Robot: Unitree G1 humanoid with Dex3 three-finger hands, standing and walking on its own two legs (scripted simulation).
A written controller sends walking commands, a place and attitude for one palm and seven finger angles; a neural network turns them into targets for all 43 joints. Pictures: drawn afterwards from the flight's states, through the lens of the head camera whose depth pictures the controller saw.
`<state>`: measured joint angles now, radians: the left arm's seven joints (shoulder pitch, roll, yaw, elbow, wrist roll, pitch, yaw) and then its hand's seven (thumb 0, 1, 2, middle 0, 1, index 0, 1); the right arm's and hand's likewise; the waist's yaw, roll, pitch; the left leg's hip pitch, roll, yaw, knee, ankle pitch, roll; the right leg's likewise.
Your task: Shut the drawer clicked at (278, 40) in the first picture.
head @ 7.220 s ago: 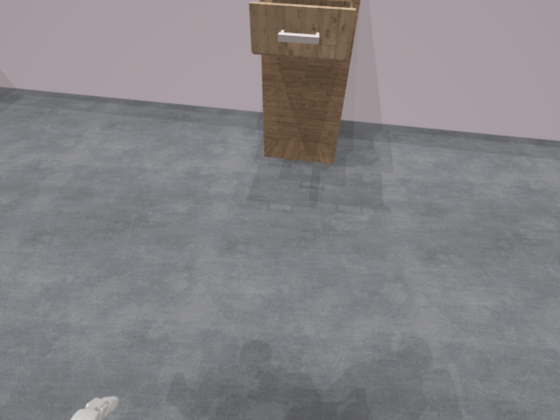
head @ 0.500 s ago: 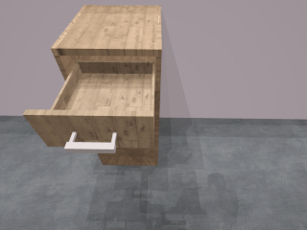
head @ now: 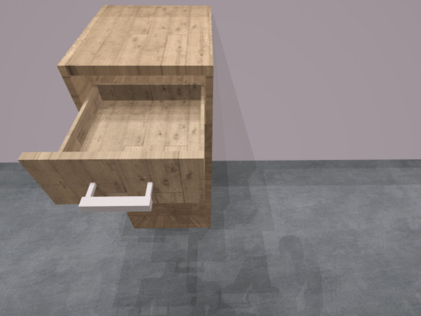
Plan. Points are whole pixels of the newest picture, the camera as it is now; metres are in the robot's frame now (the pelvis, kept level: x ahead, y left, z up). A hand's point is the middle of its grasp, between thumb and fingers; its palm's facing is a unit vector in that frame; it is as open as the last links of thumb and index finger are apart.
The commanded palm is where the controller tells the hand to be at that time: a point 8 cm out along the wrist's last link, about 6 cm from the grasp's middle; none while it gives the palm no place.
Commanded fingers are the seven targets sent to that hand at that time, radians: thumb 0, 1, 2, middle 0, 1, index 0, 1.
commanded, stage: look again from close up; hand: left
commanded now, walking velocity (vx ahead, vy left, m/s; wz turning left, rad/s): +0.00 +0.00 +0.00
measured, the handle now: (118, 195) +0.34 +0.21 +0.03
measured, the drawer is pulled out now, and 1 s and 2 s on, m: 0.29 0.29 0.29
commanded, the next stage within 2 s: shuffle to correct the standing spot in 0.22 s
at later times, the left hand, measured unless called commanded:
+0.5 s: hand out of the picture -0.04 +0.18 -0.17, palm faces +0.03 -0.98 -0.20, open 7.4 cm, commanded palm none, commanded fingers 0.00 0.90 0.90 -0.20 -0.30 -0.20 -0.30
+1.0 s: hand out of the picture +0.03 +0.15 -0.16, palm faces +0.09 -0.98 -0.20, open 7.3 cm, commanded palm none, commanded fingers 0.00 0.90 0.90 -0.20 -0.30 -0.20 -0.30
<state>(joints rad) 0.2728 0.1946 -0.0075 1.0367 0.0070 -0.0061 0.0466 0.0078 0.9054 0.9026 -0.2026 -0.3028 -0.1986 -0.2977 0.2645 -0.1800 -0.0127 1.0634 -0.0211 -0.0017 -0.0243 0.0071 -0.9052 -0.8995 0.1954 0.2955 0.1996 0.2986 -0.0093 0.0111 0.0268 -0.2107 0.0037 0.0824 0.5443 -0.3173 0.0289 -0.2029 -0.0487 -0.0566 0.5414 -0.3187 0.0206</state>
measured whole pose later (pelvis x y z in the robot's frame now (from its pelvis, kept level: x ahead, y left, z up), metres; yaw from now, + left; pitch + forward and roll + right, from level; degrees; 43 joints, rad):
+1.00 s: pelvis +0.05 -0.01 +0.01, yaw +1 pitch -1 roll +0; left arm 0.31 0.09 0.02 1.08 0.01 0.00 0.06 0.02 0.92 0.90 -0.21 -0.30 -0.20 -0.30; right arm 0.27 -0.14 -0.02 1.10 -0.01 0.00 -0.06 0.02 -0.92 -0.90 0.20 0.30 0.20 0.30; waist 0.00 0.02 0.07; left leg -0.17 0.00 0.08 0.58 -0.27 0.02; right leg -0.18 -0.06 -0.08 0.64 -0.28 0.01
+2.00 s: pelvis -0.07 -0.02 +0.01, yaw +3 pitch -3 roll -1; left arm 0.36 0.13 0.00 1.08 0.01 0.01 0.02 0.01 0.91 0.90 -0.20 -0.30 -0.20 -0.30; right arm 0.33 -0.15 0.00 1.11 -0.02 0.02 -0.02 0.01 -0.90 -0.90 0.20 0.30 0.20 0.30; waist 0.00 0.02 0.03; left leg -0.26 -0.03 0.07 0.47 -0.22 0.06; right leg -0.30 0.00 -0.03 0.47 -0.23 -0.02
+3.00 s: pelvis -0.14 -0.01 +0.01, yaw +4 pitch -1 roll +0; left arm 0.31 0.14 0.00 1.07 0.02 0.00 0.03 0.01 0.92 0.90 -0.20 -0.30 -0.20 -0.30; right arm 0.32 -0.11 -0.01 1.11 -0.02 0.00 -0.02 0.01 -0.90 -0.90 0.20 0.30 0.20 0.30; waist -0.01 0.00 0.02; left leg -0.25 -0.05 0.07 0.44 -0.17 0.08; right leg -0.24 -0.01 0.03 0.46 -0.21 0.01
